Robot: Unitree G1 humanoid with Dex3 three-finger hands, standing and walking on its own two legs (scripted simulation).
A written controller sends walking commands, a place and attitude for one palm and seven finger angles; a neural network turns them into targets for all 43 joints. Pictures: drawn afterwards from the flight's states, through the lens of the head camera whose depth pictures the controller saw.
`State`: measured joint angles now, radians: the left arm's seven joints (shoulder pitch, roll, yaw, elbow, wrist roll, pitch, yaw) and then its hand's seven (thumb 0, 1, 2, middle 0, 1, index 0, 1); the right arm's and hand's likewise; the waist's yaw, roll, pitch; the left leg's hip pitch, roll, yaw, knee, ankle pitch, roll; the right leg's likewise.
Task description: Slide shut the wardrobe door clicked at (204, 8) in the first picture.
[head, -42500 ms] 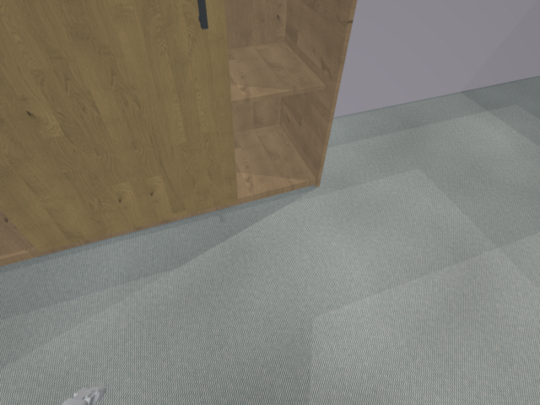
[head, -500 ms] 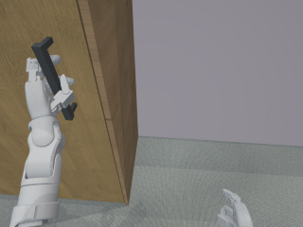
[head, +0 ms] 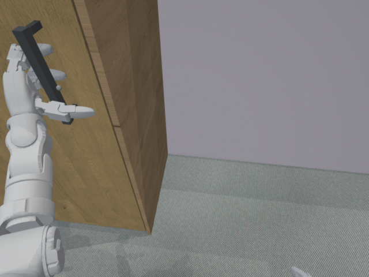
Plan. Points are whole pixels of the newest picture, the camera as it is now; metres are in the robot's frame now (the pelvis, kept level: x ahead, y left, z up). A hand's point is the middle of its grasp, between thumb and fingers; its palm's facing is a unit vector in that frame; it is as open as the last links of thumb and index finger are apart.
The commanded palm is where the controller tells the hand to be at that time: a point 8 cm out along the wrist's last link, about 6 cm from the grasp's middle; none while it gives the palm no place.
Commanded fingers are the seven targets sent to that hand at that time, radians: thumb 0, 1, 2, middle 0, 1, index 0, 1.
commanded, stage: loosen the grip on the handle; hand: left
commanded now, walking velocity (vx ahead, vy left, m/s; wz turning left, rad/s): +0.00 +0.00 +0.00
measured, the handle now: (53, 78) +0.43 +0.30 +0.22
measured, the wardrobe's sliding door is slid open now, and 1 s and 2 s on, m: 0.00 0.00 0.00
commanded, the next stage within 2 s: slip the hand off the handle in 0.12 s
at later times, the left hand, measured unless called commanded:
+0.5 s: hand (41, 89) +0.39 +0.31 +0.22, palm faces +0.38 -0.92 +0.00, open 14.7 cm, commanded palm +0.35 +0.34 +0.21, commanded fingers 0.00 -0.55 0.20 -0.25 -1.15 -0.25 -1.15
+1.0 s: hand (16, 93) +0.38 +0.35 +0.22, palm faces +0.39 -0.92 -0.02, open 14.7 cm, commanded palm +0.32 +0.38 +0.21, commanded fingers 0.00 -0.55 0.20 -0.25 -1.15 -0.25 -1.15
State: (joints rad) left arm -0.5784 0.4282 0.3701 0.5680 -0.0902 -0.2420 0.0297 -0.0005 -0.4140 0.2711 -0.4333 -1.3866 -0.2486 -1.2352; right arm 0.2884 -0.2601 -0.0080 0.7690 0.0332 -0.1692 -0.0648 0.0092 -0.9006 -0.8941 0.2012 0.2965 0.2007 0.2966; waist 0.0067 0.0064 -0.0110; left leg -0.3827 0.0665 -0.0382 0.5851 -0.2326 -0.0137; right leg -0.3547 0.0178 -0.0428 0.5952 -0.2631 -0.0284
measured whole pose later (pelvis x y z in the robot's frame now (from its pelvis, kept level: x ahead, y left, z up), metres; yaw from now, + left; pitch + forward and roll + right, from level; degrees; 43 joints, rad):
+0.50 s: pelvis +0.05 +0.03 +0.00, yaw -2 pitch +3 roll +0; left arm -0.32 0.35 0.43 0.20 -0.20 -0.09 -0.03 -0.01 -0.55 0.20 -0.49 -1.28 -0.26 -1.15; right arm 0.19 -0.21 0.03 0.65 0.03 -0.16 -0.08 0.01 -0.90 -0.89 0.20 0.30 0.20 0.30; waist 0.05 0.01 -0.07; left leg -0.34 0.02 -0.01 0.59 -0.31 -0.02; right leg -0.31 -0.02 0.01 0.59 -0.33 0.02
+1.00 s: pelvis +0.04 +0.04 +0.00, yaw -2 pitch +3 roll +0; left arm -0.31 0.45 0.54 0.30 -0.23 -0.13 -0.12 -0.01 -0.55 0.20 -0.29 -1.18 -0.26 -1.15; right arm 0.30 -0.25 0.03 0.69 0.03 -0.15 -0.12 0.01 -0.90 -0.89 0.20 0.30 0.20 0.30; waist 0.02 0.01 -0.07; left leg -0.36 0.02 -0.01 0.61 -0.30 -0.01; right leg -0.33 -0.01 0.02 0.59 -0.31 0.02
